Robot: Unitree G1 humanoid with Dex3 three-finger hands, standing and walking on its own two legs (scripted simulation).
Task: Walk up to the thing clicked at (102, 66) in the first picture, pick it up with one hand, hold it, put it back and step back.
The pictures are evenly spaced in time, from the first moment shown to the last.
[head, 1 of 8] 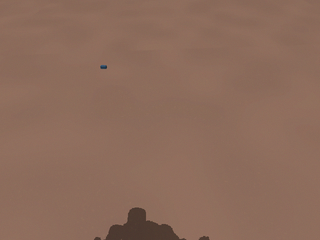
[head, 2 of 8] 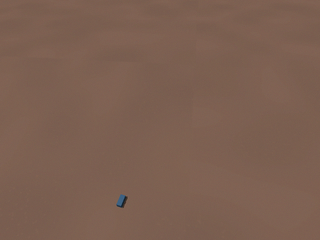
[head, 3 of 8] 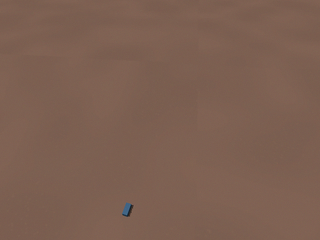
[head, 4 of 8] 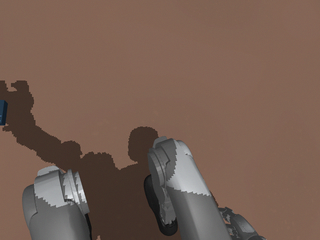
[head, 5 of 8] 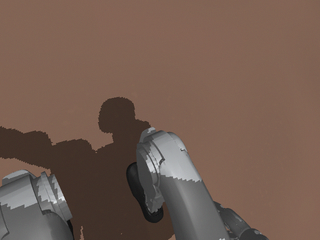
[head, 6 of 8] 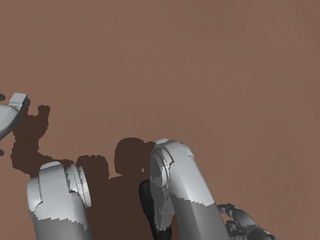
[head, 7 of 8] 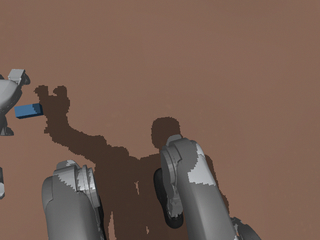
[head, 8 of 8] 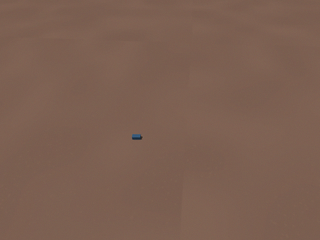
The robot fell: no
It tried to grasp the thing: yes
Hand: left
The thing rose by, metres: 0.00
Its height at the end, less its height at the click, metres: +0.00
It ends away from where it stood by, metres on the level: 0.03
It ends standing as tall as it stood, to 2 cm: yes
